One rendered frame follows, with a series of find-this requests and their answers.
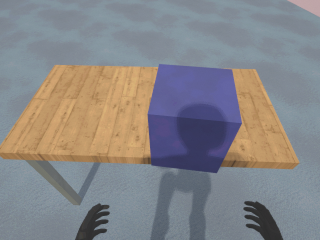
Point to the carton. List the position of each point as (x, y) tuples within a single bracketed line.
[(193, 117)]

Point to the table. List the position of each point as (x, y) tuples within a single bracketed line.
[(99, 114)]

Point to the left robot hand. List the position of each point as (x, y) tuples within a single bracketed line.
[(86, 230)]

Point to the right robot hand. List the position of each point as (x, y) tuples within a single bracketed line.
[(268, 227)]

